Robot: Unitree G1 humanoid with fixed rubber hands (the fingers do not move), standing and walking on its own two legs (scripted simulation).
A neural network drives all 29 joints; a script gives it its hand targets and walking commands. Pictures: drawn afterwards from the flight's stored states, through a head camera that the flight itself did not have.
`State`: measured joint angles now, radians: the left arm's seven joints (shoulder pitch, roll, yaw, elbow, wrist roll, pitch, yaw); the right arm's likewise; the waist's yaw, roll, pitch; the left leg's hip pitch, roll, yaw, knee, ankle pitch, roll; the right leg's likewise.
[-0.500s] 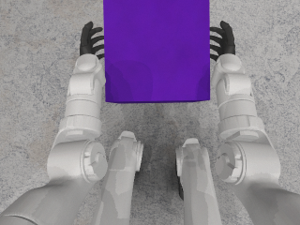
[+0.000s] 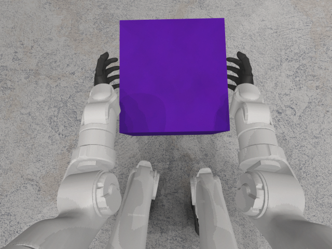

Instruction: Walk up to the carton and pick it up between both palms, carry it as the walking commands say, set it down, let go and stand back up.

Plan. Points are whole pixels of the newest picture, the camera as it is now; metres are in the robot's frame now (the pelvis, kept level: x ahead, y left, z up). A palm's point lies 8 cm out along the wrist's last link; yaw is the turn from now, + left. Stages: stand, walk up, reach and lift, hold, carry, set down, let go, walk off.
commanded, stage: reach and lift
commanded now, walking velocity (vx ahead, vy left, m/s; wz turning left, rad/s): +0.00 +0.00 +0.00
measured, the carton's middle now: (172, 85) +0.51 +0.04 -0.14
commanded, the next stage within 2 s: none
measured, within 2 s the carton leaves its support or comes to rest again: neither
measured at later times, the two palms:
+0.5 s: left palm (92, 82) +0.43 +0.19 +0.02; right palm (258, 81) +0.46 -0.13 +0.02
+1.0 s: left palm (74, 72) +0.42 +0.19 +0.09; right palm (283, 73) +0.44 -0.13 +0.10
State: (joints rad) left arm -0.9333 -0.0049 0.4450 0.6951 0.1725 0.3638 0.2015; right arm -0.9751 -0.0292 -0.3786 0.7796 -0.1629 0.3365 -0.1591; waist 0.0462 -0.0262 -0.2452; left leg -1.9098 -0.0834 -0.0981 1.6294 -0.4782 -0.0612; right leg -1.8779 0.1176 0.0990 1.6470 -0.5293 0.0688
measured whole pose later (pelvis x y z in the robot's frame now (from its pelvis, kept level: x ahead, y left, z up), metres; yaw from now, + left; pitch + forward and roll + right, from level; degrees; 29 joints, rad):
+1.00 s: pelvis +0.04 +0.00 +0.13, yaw +1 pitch +33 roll -1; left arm -0.64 -0.10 0.44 0.62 0.24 0.34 0.16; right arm -0.67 0.08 -0.39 0.70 -0.22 0.31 -0.12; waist 0.04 -0.02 -0.27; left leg -1.32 -0.07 -0.13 1.13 -0.38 -0.05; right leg -1.28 0.10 0.12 1.14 -0.42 0.04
